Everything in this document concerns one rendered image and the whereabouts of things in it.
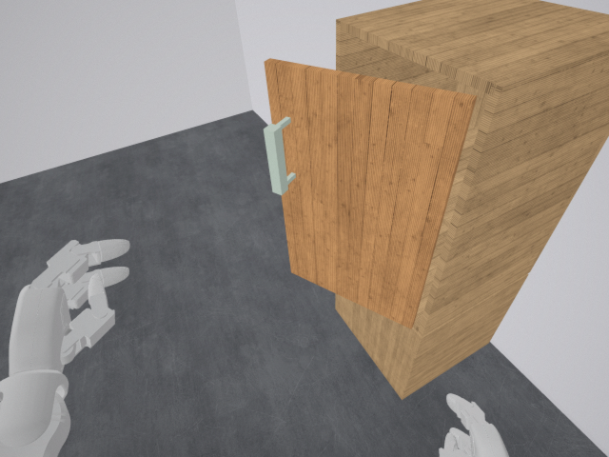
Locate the robot left hand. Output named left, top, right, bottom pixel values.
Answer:
left=9, top=239, right=129, bottom=376

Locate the left robot forearm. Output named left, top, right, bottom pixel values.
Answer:
left=0, top=369, right=70, bottom=457

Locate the cupboard door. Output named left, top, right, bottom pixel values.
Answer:
left=265, top=58, right=477, bottom=329

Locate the handle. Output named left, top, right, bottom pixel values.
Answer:
left=264, top=117, right=296, bottom=195

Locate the robot right hand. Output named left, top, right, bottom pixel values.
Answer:
left=439, top=393, right=509, bottom=457

